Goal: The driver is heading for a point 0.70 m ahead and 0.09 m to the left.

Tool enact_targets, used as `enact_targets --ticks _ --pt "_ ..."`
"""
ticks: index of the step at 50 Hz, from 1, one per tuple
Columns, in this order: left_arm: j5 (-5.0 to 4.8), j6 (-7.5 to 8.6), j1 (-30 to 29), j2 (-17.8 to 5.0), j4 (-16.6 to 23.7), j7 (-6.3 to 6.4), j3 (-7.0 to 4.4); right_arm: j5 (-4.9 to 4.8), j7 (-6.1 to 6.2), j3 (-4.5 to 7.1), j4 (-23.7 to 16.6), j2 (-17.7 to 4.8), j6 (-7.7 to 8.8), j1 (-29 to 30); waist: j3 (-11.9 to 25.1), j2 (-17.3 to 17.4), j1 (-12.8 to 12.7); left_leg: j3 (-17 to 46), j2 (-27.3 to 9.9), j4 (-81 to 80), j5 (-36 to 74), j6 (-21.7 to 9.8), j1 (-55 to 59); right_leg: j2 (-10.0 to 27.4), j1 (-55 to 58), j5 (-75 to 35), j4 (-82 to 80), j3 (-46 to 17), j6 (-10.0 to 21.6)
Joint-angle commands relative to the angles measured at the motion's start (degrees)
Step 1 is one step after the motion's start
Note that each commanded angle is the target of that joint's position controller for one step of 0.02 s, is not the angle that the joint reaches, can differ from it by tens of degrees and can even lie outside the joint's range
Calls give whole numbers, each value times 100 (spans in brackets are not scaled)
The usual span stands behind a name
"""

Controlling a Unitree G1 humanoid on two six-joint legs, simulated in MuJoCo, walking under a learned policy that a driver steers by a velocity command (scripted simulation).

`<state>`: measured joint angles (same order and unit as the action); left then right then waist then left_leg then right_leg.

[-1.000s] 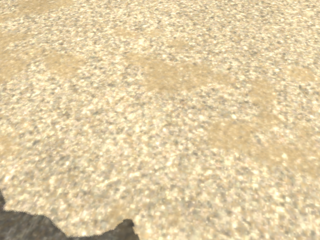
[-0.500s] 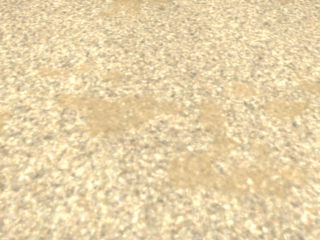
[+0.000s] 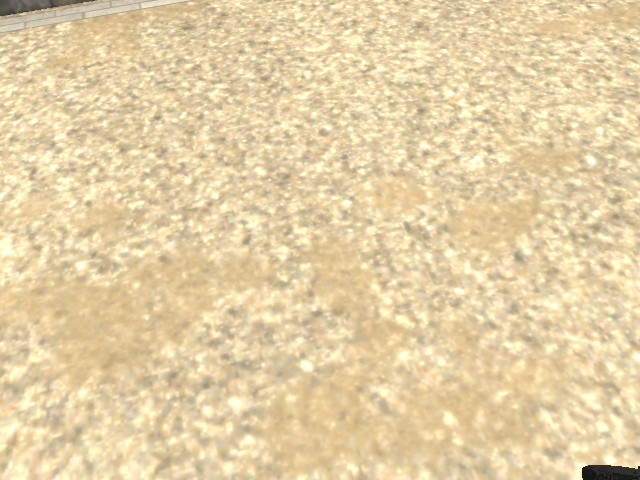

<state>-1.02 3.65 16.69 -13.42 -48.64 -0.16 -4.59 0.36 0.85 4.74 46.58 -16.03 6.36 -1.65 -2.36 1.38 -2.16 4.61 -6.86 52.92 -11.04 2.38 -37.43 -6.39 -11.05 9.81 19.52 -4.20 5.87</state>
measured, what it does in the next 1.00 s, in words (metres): walks ahead: left foot, then right foot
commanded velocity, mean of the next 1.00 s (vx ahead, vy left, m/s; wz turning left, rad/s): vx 0.49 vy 0.00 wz -0.08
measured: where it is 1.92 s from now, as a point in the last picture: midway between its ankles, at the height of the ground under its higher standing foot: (370, 374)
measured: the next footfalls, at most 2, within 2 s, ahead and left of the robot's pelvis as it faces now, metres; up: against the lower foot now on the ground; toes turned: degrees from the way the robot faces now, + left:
left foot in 0.22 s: +0.32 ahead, +0.14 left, +0.00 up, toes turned -8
right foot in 0.76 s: +0.55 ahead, -0.14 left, +0.00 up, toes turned -8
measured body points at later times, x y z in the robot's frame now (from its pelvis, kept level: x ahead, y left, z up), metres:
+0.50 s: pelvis +0.28 +0.06 +0.00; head +0.31 +0.06 +0.45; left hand +0.48 +0.29 -0.11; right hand +0.26 -0.21 -0.13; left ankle +0.28 +0.15 -0.75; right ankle +0.34 -0.12 -0.68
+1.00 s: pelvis +0.52 -0.04 +0.00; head +0.55 -0.05 +0.45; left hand +0.60 +0.24 -0.12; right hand +0.64 -0.32 -0.12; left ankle +0.60 +0.13 -0.67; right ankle +0.51 -0.14 -0.75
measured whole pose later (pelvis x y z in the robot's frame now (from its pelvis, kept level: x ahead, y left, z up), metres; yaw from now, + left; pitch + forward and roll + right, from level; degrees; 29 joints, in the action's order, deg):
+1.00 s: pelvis +0.52 -0.04 +0.00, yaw -1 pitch +2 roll -1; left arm 0.9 5.7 15.7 -14.5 -48.3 -0.6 -3.9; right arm -1.0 0.4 4.3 46.2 -17.8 2.2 -11.5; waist -1.0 2.9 -1.8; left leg 3.5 -5.2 58.7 -13.4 0.5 -37.4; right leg -0.8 -9.2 10.1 17.6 7.2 2.2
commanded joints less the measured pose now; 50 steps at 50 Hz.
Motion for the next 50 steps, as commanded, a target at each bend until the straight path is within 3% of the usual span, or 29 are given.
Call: enact_targets --ticks 1,4,7,9,10,11,12,13,14,15,16,17,18,20,23,28,33,35,36,37,38,39,40,41,42,44,46,48,50 --pt "-30 76 -143 -1027 465 103 -236 18 -13 -3 -394 -192 10 374 263 -517 32 -296 385 -1339 1129 82 542 1079 -431 -1342 -600 -872 803" --pt "-49 52 110 -1028 405 88 -237 -81 -83 -27 -588 -261 40 807 232 -698 -179 -271 602 -2090 1637 36 865 1160 -382 -738 -468 -1135 660" --pt "-44 26 299 -902 322 122 -198 -90 -188 -3 -646 -466 123 797 275 -773 -184 -141 559 -2456 1423 -133 877 1470 280 -519 -22 -1505 591" --pt "6 -10 298 -919 319 153 -197 -76 -231 25 -604 -566 194 514 300 -916 -3 -241 592 -2594 998 -328 1197 1582 532 -926 332 -1653 502" --pt "23 -19 245 -869 359 152 -173 -39 -219 82 -477 -662 221 68 478 -918 234 -378 707 -2773 902 -480 1787 1398 559 -1591 756 -1579 406" --pt "54 -1 154 -691 439 123 -101 48 -202 161 -330 -866 251 -664 1029 -752 570 -83 354 -2604 1009 -754 2905 1103 262 -1870 1759 -1319 239" --pt "149 33 455 -470 523 122 -14 84 -197 247 -225 -1234 238 -1572 1860 140 739 1199 -654 -2402 1066 -1244 4591 563 -860 -480 3519 -808 -27" --pt "-105 110 1283 -289 482 97 43 45 -270 326 75 -1450 159 -2029 2256 2046 450 3866 -1634 -3373 -509 -2068 5808 5 -2698 2343 5059 -509 -335" --pt "-182 125 908 -857 410 107 -43 -113 -283 192 -23 -885 140 -1865 1621 1145 633 4018 -1521 -3664 -1907 -1884 5498 361 -3390 2179 5648 -810 -321" --pt "-139 126 144 -1051 577 98 -83 -123 -257 99 -118 -595 94 -1449 877 511 712 3095 -1294 -3730 -1793 -1627 4701 588 -3564 1619 5660 -626 -291" --pt "-33 125 -224 -964 672 105 -68 -40 -255 42 -193 -542 52 -1117 523 72 564 2461 -1064 -3841 -1099 -1534 3914 829 -3338 1205 5437 -405 -286" --pt "50 129 -334 -880 730 101 -78 2 -256 4 -194 -447 41 -945 336 61 415 2037 -861 -3952 -506 -1519 3418 1028 -3148 926 5060 -324 -286" --pt "53 120 -257 -792 740 86 -80 39 -248 -35 -180 -379 52 -909 356 237 282 1697 -684 -4050 -50 -1464 3136 1178 -2840 770 4794 -271 -285" --pt "35 95 -169 -606 728 79 -44 -9 -238 -43 -87 -380 74 -1046 420 399 224 1259 -535 -4203 576 -1511 3009 1251 -2696 688 4390 -100 -350" --pt "80 85 -661 -481 920 84 25 -58 -165 28 29 -671 53 -1312 348 259 318 867 -580 -4399 1273 -1603 3082 1342 -2979 111 3481 45 -525" --pt "35 119 -1487 -349 1101 -1 115 -145 -118 27 186 -789 -46 -1733 194 285 600 167 -319 -4425 1431 -1351 3109 1138 -2535 -1182 1824 297 -594" --pt "-27 198 -2228 -435 1400 -158 124 -184 -114 16 389 -831 -186 -2209 -68 328 777 402 -632 -4059 1512 -1315 3633 912 -2396 -872 1067 375 -471" --pt "-18 262 -1978 -607 1377 -192 60 -197 -79 55 399 -967 -253 -2144 37 434 521 547 -716 -3694 1960 -1223 3756 789 -1860 -536 758 376 -349" --pt "5 285 -1489 -757 1243 -174 -20 -214 -65 64 368 -1022 -270 -2009 295 433 200 443 -585 -3218 2643 -1120 3646 671 -1066 -606 509 472 -235" --pt "65 297 -651 -1050 1001 -121 -156 -191 -63 24 312 -918 -260 -1944 870 342 -176 228 -278 -2288 2912 -954 3194 784 297 -790 589 390 -56" --pt "171 283 488 -1519 840 -39 -285 -47 -63 -109 84 -569 -218 -1793 1806 -290 -633 -64 142 -499 1387 -699 1946 1959 2111 -1127 883 -770 347" --pt "190 208 681 -1799 734 -49 -325 -134 -81 -273 13 18 -102 -2568 2546 -1819 -266 -228 864 1260 -2155 -414 -88 3233 3671 -405 430 -3041 1167" --pt "138 174 700 -1226 746 -39 -205 -270 -82 -115 117 -622 -61 -2294 2267 -1267 -489 278 596 1960 -2231 -394 -664 3076 3320 432 100 -3235 1095" --pt "91 181 342 -980 759 -22 -113 -321 -80 -36 -32 -832 -64 -1817 1420 -1031 -437 185 370 2056 -1708 -410 -927 2857 2572 380 -61 -2344 836" --pt "103 194 -48 -817 769 -32 -50 -277 -58 -29 -62 -756 -100 -1584 1010 -711 -252 82 155 1884 -1238 -382 -718 2589 1788 152 -277 -1743 682" --pt "161 249 -542 -576 733 -72 14 -208 -53 9 -80 -584 -243 -1591 489 -781 113 117 -86 1508 -710 -344 -221 2251 679 -196 -758 -919 538" --pt "184 322 -683 -609 641 -80 -15 -217 -53 -13 -114 -346 -372 -1635 292 -711 287 99 -90 1316 -533 -272 46 2202 159 -1018 -1022 -443 586" --pt "217 352 -693 -755 512 -49 -57 -131 -24 -11 -214 -279 -422 -1545 201 -519 420 108 26 869 -297 -159 73 2166 -11 -2597 -938 82 639" --pt "195 309 -726 -844 419 13 -76 -62 -65 -73 -288 -147 -404 -1379 248 -521 441 -63 84 -25 352 -130 338 1961 -91 -3201 -841 635 555"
